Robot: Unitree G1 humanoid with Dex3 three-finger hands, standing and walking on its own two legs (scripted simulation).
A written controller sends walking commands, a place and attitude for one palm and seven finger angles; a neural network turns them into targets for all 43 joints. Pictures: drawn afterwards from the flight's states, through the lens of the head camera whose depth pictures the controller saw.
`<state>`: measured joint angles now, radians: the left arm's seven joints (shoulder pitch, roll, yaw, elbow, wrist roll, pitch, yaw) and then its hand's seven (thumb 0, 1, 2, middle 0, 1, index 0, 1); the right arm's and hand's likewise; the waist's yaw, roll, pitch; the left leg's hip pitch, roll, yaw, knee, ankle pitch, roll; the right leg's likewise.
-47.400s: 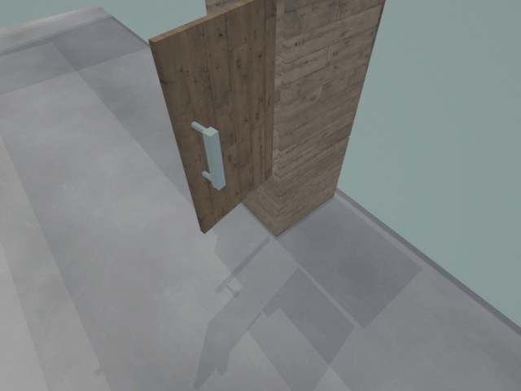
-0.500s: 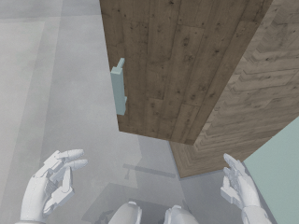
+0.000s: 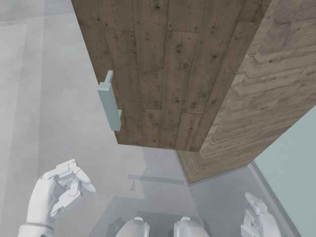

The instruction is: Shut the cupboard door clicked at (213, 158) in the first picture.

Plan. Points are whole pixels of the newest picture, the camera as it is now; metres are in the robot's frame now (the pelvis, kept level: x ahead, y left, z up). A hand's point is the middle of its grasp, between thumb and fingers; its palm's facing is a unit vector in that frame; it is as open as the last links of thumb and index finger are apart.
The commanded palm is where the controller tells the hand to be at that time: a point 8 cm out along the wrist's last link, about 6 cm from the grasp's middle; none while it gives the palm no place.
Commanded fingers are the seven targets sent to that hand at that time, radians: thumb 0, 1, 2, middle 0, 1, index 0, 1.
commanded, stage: raise the hand and make a fist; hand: left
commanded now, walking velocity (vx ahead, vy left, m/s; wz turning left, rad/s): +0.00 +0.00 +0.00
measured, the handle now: (113, 102) +0.44 +0.15 +0.06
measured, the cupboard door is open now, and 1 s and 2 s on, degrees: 67 67 67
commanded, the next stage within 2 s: bring the fist close to the handle in 0.86 s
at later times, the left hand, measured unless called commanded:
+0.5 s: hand (66, 184) +0.22 +0.20 +0.07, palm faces -0.01 -1.00 -0.05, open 3.1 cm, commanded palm +0.20 +0.26 +0.07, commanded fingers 0.00 0.90 0.90 -1.30 -1.50 -1.30 -1.50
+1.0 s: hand (70, 184) +0.22 +0.20 +0.07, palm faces +0.00 -1.00 -0.06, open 3.1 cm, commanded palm +0.21 +0.25 +0.07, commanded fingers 0.00 0.90 0.90 -1.30 -1.50 -1.30 -1.50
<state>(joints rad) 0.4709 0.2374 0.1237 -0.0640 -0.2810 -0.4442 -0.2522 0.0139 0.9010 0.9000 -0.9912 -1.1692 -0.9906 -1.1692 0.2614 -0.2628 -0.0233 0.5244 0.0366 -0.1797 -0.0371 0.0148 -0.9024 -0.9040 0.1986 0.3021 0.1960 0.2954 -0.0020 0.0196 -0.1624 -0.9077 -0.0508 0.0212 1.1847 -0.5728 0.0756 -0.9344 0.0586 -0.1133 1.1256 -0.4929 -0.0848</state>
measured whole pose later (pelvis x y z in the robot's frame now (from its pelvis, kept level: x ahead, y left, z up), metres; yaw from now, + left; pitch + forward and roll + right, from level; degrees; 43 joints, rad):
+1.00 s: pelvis +0.00 +0.01 +0.01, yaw +1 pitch +15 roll -3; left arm 0.39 0.26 0.12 -0.01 -0.27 -0.41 -0.22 0.01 0.90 0.90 -1.30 -1.50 -1.29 -1.50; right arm 0.25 -0.25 0.02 0.50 0.04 -0.17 -0.02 0.01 -0.90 -0.90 0.20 0.30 0.20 0.30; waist 0.00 0.03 -0.17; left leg -0.83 -0.06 0.01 1.11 -0.54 0.09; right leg -0.85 0.05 -0.11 1.04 -0.46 -0.07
